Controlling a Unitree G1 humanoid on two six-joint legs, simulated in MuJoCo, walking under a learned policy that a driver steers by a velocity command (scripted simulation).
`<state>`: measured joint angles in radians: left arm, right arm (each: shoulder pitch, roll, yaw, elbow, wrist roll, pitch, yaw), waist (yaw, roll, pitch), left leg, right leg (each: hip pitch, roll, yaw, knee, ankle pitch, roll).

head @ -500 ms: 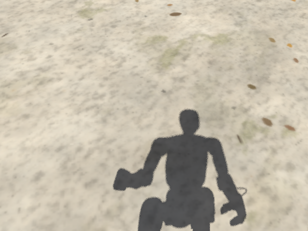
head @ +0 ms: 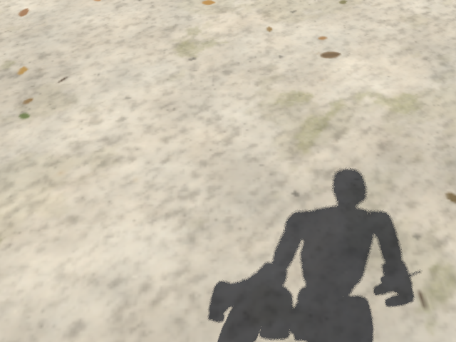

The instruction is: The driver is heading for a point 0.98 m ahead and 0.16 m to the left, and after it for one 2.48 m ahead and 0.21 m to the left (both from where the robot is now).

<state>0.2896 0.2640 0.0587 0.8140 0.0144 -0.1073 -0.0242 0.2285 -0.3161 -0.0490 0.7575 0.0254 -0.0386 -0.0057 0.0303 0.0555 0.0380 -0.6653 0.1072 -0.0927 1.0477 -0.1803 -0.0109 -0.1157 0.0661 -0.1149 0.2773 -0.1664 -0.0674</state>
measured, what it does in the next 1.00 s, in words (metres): walks ahead, turning left: left foot, then right foot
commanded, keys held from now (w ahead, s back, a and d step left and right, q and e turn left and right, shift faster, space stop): w+q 0.38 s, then w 0.62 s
